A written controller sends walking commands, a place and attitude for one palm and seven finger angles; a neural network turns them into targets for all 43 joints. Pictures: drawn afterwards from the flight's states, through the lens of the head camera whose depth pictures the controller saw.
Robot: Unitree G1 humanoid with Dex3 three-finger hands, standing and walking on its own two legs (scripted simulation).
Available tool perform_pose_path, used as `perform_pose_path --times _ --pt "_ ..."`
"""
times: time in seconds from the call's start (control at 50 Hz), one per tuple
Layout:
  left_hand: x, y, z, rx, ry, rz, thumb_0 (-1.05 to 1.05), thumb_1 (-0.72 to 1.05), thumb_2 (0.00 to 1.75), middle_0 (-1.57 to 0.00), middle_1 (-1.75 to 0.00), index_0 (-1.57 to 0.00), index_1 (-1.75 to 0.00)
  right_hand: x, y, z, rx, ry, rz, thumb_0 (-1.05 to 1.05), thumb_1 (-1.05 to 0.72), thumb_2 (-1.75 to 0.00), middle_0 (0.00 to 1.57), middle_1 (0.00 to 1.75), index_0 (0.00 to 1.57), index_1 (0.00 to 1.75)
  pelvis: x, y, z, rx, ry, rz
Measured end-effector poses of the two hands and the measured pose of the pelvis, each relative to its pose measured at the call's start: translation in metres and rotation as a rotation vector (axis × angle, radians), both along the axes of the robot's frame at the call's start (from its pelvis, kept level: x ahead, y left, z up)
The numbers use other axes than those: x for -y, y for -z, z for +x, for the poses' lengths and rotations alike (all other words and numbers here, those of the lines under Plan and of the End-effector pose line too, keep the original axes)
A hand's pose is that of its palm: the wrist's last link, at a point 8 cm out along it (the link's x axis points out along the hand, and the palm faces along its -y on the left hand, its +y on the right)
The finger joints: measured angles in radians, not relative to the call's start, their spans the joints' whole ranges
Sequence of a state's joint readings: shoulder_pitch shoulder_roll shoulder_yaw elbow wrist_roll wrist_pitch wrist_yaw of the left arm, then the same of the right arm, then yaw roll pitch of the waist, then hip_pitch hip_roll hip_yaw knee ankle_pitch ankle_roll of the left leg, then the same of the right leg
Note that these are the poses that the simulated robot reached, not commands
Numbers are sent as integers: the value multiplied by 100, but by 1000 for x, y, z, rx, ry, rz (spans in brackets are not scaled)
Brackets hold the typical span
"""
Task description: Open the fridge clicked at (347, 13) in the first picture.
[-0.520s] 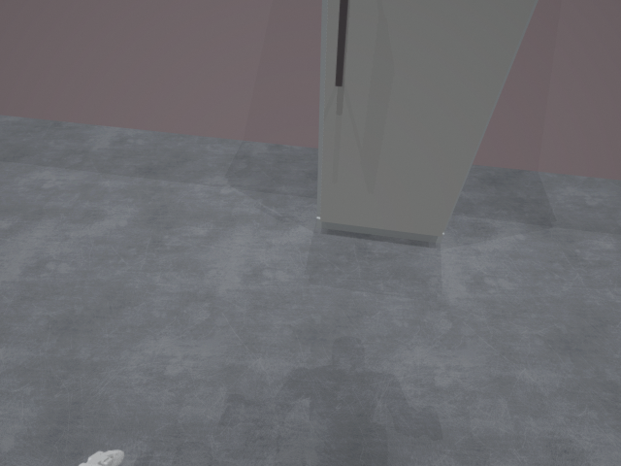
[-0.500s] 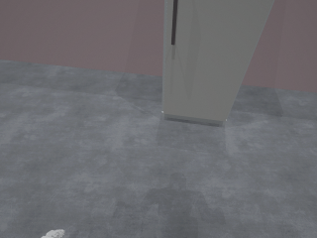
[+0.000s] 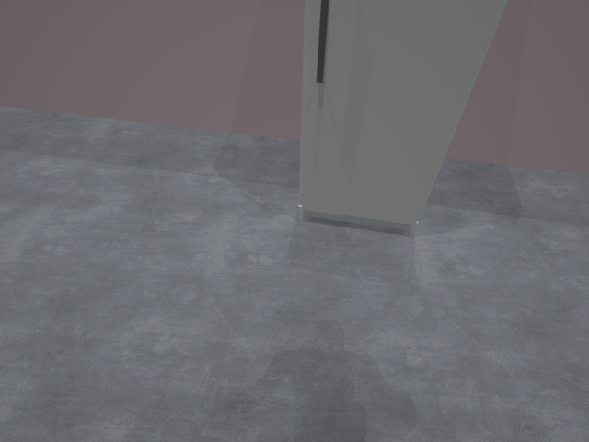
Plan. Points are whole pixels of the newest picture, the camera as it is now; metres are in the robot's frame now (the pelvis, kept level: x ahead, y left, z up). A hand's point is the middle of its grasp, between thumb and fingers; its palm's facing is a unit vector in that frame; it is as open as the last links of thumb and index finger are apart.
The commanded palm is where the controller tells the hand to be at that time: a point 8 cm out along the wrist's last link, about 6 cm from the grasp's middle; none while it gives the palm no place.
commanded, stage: stand and wait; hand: left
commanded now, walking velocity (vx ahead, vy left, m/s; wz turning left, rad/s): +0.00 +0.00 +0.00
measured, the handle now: out of the picture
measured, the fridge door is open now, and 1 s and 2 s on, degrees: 0 0 0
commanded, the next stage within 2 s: look at it before walking up in 0.30 s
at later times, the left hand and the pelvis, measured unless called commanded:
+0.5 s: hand out of the picture +0.07 +0.25 -0.15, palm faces -0.03 -0.94 -0.33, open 7.4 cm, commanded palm none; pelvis -0.01 +0.00 +0.00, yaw +0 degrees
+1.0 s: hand out of the picture +0.07 +0.25 -0.15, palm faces -0.02 -0.94 -0.34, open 7.4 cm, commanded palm none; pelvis +0.00 +0.00 +0.00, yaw +0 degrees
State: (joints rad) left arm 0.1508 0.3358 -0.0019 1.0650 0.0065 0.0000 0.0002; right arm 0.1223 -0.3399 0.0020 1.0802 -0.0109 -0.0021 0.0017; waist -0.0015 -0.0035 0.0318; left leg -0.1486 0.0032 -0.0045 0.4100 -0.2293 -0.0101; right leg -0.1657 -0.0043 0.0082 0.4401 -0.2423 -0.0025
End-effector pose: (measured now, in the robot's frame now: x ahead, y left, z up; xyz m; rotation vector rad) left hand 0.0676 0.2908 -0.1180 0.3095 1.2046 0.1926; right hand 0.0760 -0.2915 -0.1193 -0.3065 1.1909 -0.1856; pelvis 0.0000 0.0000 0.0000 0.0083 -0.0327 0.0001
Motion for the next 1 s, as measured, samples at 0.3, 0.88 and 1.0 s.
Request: perform_pose_path --times 0.3,0.88,1.0 --pt "-2 -2 -6 -7 8 5 0 90 90 -20 -30 -20 -30 3 1 -23 -38 16 2 1 -91 -90 20 30 20 30 1 -2 -8 0 3 -2" --pt "-3 -2 0 -4 6 1 0 90 90 -20 -30 -20 -30 -2 -2 -5 -14 4 2 1 -91 -90 20 30 20 30 -2 -3 -3 -3 2 -3" --pt "-4 -2 -1 -8 4 1 0 90 90 -20 -30 -20 -30 -1 -4 -2 -9 2 -1 1 -91 -90 20 30 20 30 -2 -4 -2 -3 2 -3"
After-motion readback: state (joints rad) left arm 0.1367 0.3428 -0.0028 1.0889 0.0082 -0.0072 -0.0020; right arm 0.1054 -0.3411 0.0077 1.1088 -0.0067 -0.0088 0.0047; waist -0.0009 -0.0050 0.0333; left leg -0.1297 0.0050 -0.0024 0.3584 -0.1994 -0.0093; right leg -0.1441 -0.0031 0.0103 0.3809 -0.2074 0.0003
